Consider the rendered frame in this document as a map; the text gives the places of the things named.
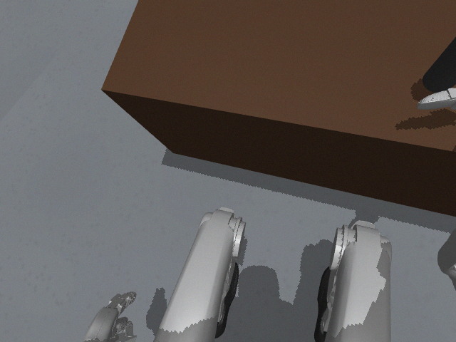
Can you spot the left robot foot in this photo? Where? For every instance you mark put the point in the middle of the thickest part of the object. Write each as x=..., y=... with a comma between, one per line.
x=227, y=302

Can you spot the right robot hand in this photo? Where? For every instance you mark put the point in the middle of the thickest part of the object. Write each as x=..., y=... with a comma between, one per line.
x=441, y=99

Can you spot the right robot foot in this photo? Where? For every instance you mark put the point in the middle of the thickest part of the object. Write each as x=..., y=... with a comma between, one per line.
x=320, y=334

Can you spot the can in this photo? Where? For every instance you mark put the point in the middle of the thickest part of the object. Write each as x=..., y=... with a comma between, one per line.
x=442, y=74

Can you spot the right robot arm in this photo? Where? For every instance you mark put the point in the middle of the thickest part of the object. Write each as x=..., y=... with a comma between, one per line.
x=446, y=258

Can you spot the left robot hand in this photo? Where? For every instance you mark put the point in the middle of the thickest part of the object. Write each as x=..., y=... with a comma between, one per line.
x=106, y=325

